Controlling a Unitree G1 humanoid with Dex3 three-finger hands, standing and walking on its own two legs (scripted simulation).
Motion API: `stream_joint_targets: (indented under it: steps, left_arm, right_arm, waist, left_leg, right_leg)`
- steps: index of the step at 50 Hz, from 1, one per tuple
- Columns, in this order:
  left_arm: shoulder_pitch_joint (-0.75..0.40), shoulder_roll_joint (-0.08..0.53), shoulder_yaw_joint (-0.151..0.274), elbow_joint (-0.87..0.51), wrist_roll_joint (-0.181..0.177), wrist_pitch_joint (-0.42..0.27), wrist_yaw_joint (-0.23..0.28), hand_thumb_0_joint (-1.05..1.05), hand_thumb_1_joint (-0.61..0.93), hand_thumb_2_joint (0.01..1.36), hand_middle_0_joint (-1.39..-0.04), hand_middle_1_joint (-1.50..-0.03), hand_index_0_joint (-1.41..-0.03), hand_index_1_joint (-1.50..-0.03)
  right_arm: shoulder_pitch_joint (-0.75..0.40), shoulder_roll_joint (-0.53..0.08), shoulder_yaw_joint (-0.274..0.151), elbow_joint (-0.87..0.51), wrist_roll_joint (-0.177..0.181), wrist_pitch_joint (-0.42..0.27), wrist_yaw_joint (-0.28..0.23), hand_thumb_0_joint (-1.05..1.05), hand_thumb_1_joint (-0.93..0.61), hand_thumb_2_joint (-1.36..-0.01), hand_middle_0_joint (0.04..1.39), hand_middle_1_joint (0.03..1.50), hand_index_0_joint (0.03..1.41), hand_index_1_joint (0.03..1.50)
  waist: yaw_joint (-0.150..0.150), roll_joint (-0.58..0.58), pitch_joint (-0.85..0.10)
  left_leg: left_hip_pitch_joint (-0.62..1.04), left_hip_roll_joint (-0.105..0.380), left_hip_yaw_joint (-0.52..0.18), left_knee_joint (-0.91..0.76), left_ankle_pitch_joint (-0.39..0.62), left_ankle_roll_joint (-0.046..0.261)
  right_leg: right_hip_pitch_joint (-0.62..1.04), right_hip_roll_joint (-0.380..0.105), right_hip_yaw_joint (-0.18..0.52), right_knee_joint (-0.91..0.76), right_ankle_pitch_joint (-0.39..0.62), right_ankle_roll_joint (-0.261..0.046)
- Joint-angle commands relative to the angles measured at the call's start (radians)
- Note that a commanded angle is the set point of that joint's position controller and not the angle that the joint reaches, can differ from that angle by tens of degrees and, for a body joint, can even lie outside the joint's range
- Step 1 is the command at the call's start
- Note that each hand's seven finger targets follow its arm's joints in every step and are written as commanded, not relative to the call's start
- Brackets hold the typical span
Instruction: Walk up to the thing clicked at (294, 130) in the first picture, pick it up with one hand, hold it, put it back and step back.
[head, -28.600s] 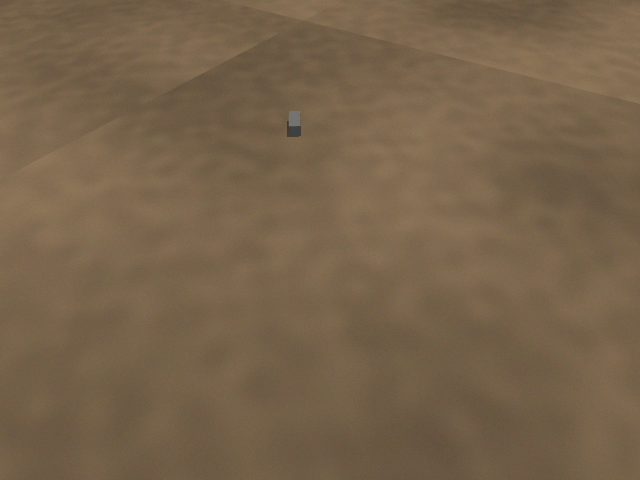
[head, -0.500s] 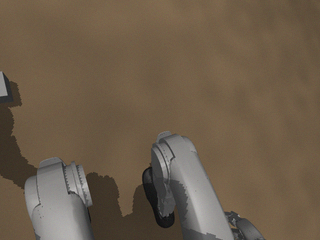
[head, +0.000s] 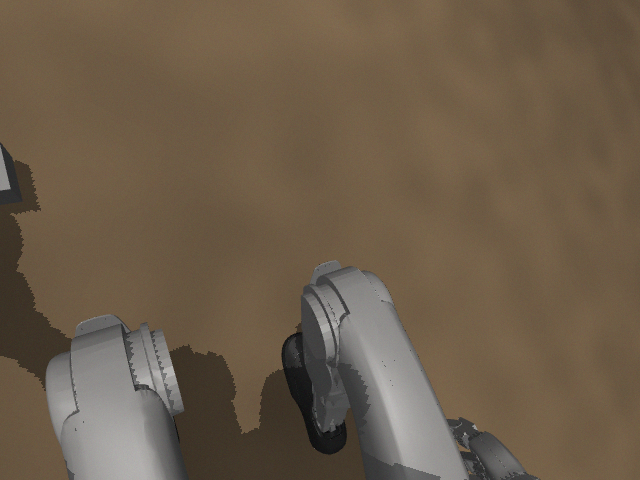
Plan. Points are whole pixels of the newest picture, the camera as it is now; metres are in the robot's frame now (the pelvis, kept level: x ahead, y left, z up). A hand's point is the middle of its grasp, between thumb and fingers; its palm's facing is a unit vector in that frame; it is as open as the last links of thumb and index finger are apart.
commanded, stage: rise first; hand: left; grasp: from above
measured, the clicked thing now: out of the picture +0.50 +0.38 -0.29
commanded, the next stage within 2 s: approach in 1.98 s
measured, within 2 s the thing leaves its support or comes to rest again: neither
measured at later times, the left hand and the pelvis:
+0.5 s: hand out of the picture +0.46 +0.40 -0.17, palm faces -0.44 -0.10 -0.89, open 14.1 cm; pelvis +0.00 +0.00 +0.00, yaw +0 degrees
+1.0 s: hand out of the picture +0.46 +0.40 -0.17, palm faces -0.43 -0.10 -0.90, open 14.2 cm; pelvis +0.00 +0.00 +0.00, yaw +0 degrees
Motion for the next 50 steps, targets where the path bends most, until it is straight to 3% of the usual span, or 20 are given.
stream_joint_targets:
  steps: [1, 4, 9, 12, 18, 20, 24, 29, 32, 36, 38, 40, 44, 50]
  left_arm:
    - [-0.293, 0.323, 0.056, -0.165, -0.022, -0.004, 0.041, 0.0, -0.56, 1.031, -0.127, -0.932, -0.1, -0.96]
    - [-0.289, 0.294, 0.045, -0.153, -0.015, -0.003, 0.044, 0.0, -0.566, 1.033, -0.111, -0.942, -0.086, -0.968]
    - [-0.286, 0.307, 0.039, -0.16, -0.015, 0.003, 0.039, 0.0, -0.563, 1.032, -0.116, -0.943, -0.091, -0.968]
    - [-0.292, 0.277, 0.021, -0.153, -0.022, 0.006, 0.032, 0.0, -0.571, 1.038, -0.114, -0.941, -0.087, -0.969]
    - [-0.292, 0.325, 0.052, -0.184, -0.032, -0.003, 0.029, 0.0, -0.549, 1.02, -0.131, -0.916, -0.104, -0.944]
    - [-0.276, 0.31, 0.049, -0.169, -0.03, -0.003, 0.028, 0.0, -0.564, 1.031, -0.128, -0.916, -0.097, -0.948]
    - [-0.297, 0.329, 0.069, -0.202, -0.03, -0.012, 0.039, 0.0, -0.56, 1.027, -0.125, -0.916, -0.095, -0.946]
    - [-0.263, 0.291, 0.052, -0.152, -0.026, 0.005, 0.039, 0.0, -0.564, 1.031, -0.119, -0.917, -0.089, -0.947]
    - [-0.258, 0.309, 0.055, -0.176, -0.029, 0.007, 0.039, 0.0, -0.56, 1.029, -0.126, -0.917, -0.097, -0.948]
    - [-0.277, 0.278, 0.028, -0.182, -0.035, 0.006, 0.032, 0.0, -0.57, 1.034, -0.108, -0.933, -0.081, -0.96]
    - [-0.268, 0.288, 0.042, -0.177, -0.042, 0.008, 0.033, 0.0, -0.569, 1.033, -0.111, -0.931, -0.084, -0.958]
    - [-0.257, 0.286, 0.053, -0.162, -0.044, 0.005, 0.036, 0.0, -0.562, 1.033, -0.121, -0.914, -0.09, -0.945]
    - [-0.264, 0.321, 0.071, -0.187, -0.034, 0.002, 0.039, 0.0, -0.576, 1.042, -0.114, -0.92, -0.083, -0.952]
    - [-0.29, 0.3, 0.056, -0.2, -0.026, 0.008, 0.05, 0.0, -0.6, 1.061, -0.096, -0.935, -0.063, -0.968]
  right_arm:
    - [0.191, -0.318, -0.095, -0.002, -0.004, 0.006, -0.018, 0.0, -0.906, -0.902, 0.2, 0.3, 0.2, 0.3]
    - [0.199, -0.314, -0.096, -0.001, -0.008, 0.004, -0.017, 0.0, -0.904, -0.901, 0.2, 0.3, 0.2, 0.3]
    - [0.19, -0.31, -0.094, -0.006, -0.006, 0.004, -0.019, 0.0, -0.904, -0.901, 0.2, 0.3, 0.2, 0.3]
    - [0.198, -0.303, -0.092, 0.003, -0.008, -0.001, -0.017, 0.0, -0.904, -0.901, 0.2, 0.3, 0.2, 0.3]
    - [0.202, -0.324, -0.093, -0.002, -0.007, 0.001, -0.021, 0.0, -0.903, -0.9, 0.2, 0.3, 0.2, 0.3]
    - [0.199, -0.324, -0.096, -0.004, -0.007, 0.001, -0.019, 0.0, -0.904, -0.901, 0.2, 0.3, 0.2, 0.3]
    - [0.194, -0.319, -0.095, -0.005, -0.009, 0.004, -0.019, 0.0, -0.901, -0.9, 0.2, 0.3, 0.2, 0.3]
    - [0.201, -0.314, -0.099, -0.002, -0.009, -0.002, -0.017, 0.0, -0.901, -0.9, 0.2, 0.3, 0.2, 0.3]
    - [0.2, -0.307, -0.097, -0.002, -0.004, -0.001, -0.016, 0.0, -0.902, -0.9, 0.2, 0.3, 0.2, 0.3]
    - [0.2, -0.309, -0.099, -0.001, -0.006, -0.001, -0.016, 0.0, -0.901, -0.899, 0.2, 0.3, 0.2, 0.3]
    - [0.202, -0.304, -0.098, 0.002, -0.002, -0.002, -0.016, 0.0, -0.902, -0.899, 0.2, 0.3, 0.2, 0.3]
    - [0.207, -0.317, -0.1, -0.001, -0.009, -0.003, -0.016, 0.0, -0.9, -0.899, 0.2, 0.3, 0.2, 0.3]
    - [0.201, -0.319, -0.099, -0.006, -0.005, 0.0, -0.016, 0.0, -0.902, -0.9, 0.2, 0.3, 0.2, 0.3]
    - [0.197, -0.305, -0.101, -0.004, -0.003, 0.002, -0.015, 0.0, -0.9, -0.899, 0.2, 0.3, 0.2, 0.3]
  waist:
    - [-0.008, 0.542, -0.667]
    - [-0.026, 0.518, -0.637]
    - [-0.008, 0.542, -0.65]
    - [-0.027, 0.522, -0.619]
    - [-0.013, 0.515, -0.655]
    - [-0.011, 0.53, -0.646]
    - [-0.006, 0.546, -0.68]
    - [-0.018, 0.509, -0.626]
    - [-0.002, 0.532, -0.667]
    - [-0.024, 0.509, -0.675]
    - [-0.012, 0.495, -0.66]
    - [-0.023, 0.481, -0.636]
    - [-0.007, 0.525, -0.663]
    - [-0.011, 0.546, -0.685]
  left_leg:
    - [0.671, 0.026, 0.06, -0.269, 0.209, -0.017]
    - [0.632, 0.024, 0.068, -0.265, 0.178, -0.015]
    - [0.626, 0.028, 0.071, -0.277, 0.145, -0.016]
    - [0.615, 0.028, 0.073, -0.271, 0.149, -0.012]
    - [0.638, 0.025, 0.064, -0.267, 0.185, -0.015]
    - [0.66, 0.023, 0.05, -0.27, 0.197, -0.021]
    - [0.65, 0.024, 0.079, -0.256, 0.21, -0.014]
    - [0.613, 0.023, 0.08, -0.25, 0.191, -0.01]
    - [0.636, 0.027, 0.078, -0.272, 0.191, -0.01]
    - [0.631, 0.028, 0.079, -0.249, 0.21, -0.006]
    - [0.61, 0.024, 0.088, -0.253, 0.204, -0.003]
    - [0.615, 0.022, 0.081, -0.244, 0.214, -0.007]
    - [0.662, 0.024, 0.065, -0.265, 0.223, -0.016]
    - [0.644, 0.026, 0.082, -0.268, 0.189, -0.009]
  right_leg:
    - [0.188, 0.005, -0.094, -0.176, 0.197, -0.087]
    - [0.188, 0.008, -0.099, -0.184, 0.178, -0.089]
    - [0.182, 0.009, -0.097, -0.182, 0.16, -0.09]
    - [0.184, 0.009, -0.097, -0.189, 0.167, -0.084]
    - [0.207, 0.006, -0.099, -0.189, 0.184, -0.085]
    - [0.174, 0.005, -0.101, -0.175, 0.184, -0.092]
    - [0.218, 0.007, -0.094, -0.188, 0.203, -0.085]
    - [0.19, 0.009, -0.097, -0.196, 0.186, -0.091]
    - [0.219, 0.008, -0.094, -0.19, 0.195, -0.085]
    - [0.221, 0.01, -0.094, -0.197, 0.211, -0.084]
    - [0.238, 0.008, -0.088, -0.201, 0.21, -0.081]
    - [0.225, 0.007, -0.097, -0.203, 0.207, -0.086]
    - [0.212, 0.005, -0.097, -0.186, 0.205, -0.089]
    - [0.211, 0.009, -0.094, -0.191, 0.194, -0.085]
